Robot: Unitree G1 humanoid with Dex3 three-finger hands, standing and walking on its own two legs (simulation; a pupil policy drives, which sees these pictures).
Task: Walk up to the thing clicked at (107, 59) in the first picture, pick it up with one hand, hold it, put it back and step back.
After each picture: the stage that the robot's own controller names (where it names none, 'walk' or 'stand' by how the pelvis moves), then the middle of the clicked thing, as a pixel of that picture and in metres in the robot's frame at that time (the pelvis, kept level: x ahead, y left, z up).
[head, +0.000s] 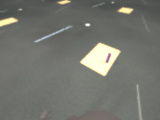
stand; (108, 58) +1.25 -0.38 -0.65
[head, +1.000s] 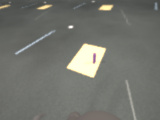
walk; (94, 58) +1.18 +0.00 -0.62
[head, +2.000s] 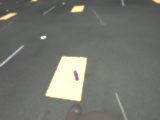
walk; (76, 75) +0.73 +0.29 -0.65
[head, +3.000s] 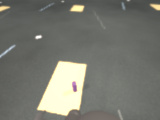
walk; (74, 87) +0.52 +0.22 -0.63
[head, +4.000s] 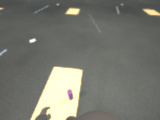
stand; (70, 95) +0.43 +0.23 -0.65
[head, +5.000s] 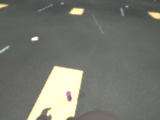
stand; (69, 96) +0.40 +0.23 -0.65
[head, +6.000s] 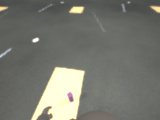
stand; (70, 97) +0.38 +0.23 -0.66
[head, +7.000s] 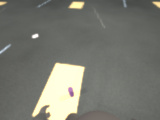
stand; (71, 92) +0.41 +0.24 -0.65
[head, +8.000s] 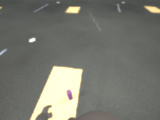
stand; (69, 95) +0.41 +0.24 -0.65
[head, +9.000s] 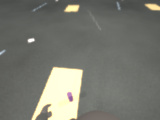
stand; (70, 97) +0.37 +0.23 -0.65
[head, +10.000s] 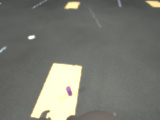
stand; (69, 91) +0.42 +0.26 -0.65
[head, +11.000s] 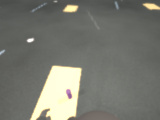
stand; (69, 94) +0.41 +0.26 -0.65
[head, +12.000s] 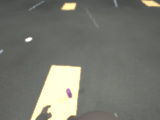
stand; (69, 93) +0.40 +0.26 -0.65
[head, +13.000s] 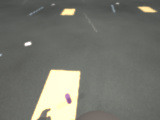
stand; (68, 99) +0.37 +0.26 -0.65
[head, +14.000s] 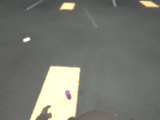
stand; (68, 95) +0.38 +0.26 -0.65
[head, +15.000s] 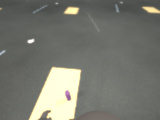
stand; (68, 95) +0.40 +0.27 -0.65
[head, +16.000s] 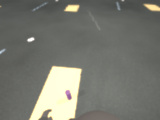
stand; (68, 95) +0.40 +0.26 -0.65
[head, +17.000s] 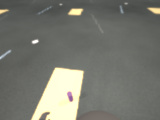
stand; (70, 97) +0.40 +0.24 -0.66
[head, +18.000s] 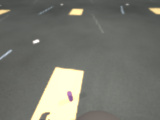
stand; (70, 96) +0.41 +0.25 -0.66
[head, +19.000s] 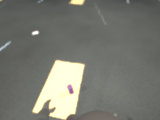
go down; (70, 89) +0.43 +0.24 -0.65
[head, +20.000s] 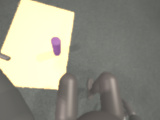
go down; (56, 47) +0.55 +0.22 -0.26
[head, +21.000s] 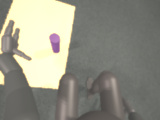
close in; (55, 45) +0.54 +0.21 -0.24
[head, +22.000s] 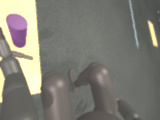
close in; (18, 34) +0.54 +0.25 -0.19
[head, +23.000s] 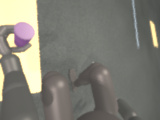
lift; (22, 38) +0.51 +0.24 -0.20
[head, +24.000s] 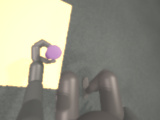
lift; (51, 53) +0.42 +0.22 -0.13
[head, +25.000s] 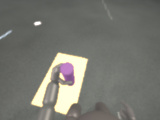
lift; (69, 76) +0.32 +0.15 +0.03
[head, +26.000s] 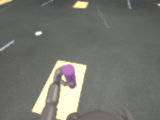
hold; (70, 78) +0.31 +0.14 +0.03
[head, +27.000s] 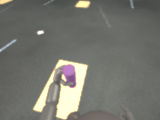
hold; (70, 78) +0.31 +0.14 +0.03
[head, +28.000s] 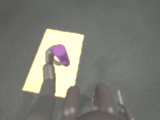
crouch; (63, 57) +0.44 +0.16 -0.04
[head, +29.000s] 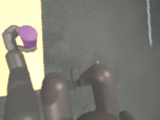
lower; (30, 42) +0.50 +0.21 -0.21
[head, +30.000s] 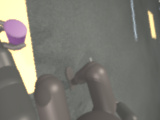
lower; (16, 38) +0.51 +0.22 -0.21
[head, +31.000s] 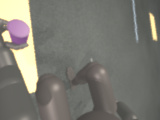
lower; (19, 38) +0.51 +0.22 -0.21
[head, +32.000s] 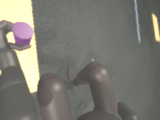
lower; (22, 39) +0.51 +0.22 -0.20
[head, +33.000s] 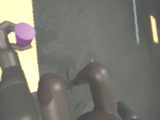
loosen; (24, 39) +0.50 +0.21 -0.21
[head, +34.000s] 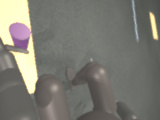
withdraw; (21, 40) +0.51 +0.21 -0.21
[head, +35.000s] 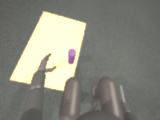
walk; (71, 57) +0.52 +0.14 -0.29
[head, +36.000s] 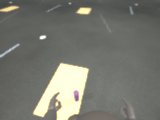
stand; (76, 96) +0.42 +0.14 -0.60
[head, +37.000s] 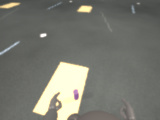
stand; (76, 95) +0.42 +0.14 -0.60
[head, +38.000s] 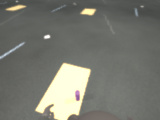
stand; (77, 95) +0.42 +0.14 -0.62
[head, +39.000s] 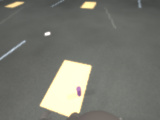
walk; (79, 91) +0.44 +0.15 -0.65
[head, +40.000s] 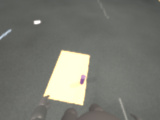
walk; (82, 79) +0.54 +0.03 -0.64
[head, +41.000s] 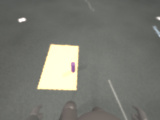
walk; (73, 67) +0.69 +0.22 -0.63
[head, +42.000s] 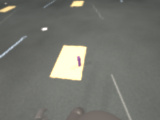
stand; (79, 61) +0.99 +0.27 -0.63
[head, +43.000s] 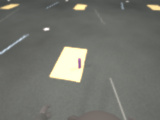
stand; (79, 63) +1.01 +0.21 -0.65
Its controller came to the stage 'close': yes
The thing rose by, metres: 0.69
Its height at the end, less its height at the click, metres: +0.00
